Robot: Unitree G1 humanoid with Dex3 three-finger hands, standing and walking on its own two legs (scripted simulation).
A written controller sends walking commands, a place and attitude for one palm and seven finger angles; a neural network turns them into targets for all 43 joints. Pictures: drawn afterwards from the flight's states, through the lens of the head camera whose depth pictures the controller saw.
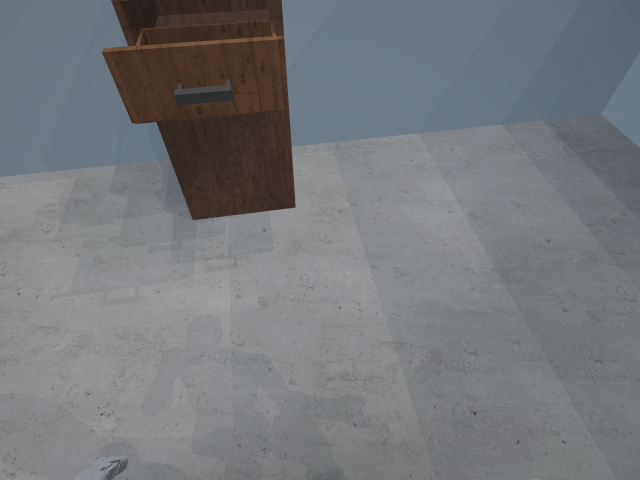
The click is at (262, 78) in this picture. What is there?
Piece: drawer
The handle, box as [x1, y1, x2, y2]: [174, 79, 232, 105]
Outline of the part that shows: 229,79 226,79 226,84 221,86 185,89 182,88 181,83 178,83 177,88 174,89 174,97 177,105 232,100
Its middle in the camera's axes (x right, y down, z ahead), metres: -0.28 -0.35 +0.92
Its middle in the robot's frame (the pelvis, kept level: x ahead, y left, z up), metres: +0.92 +0.33 +0.00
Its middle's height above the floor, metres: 0.76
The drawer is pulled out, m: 0.29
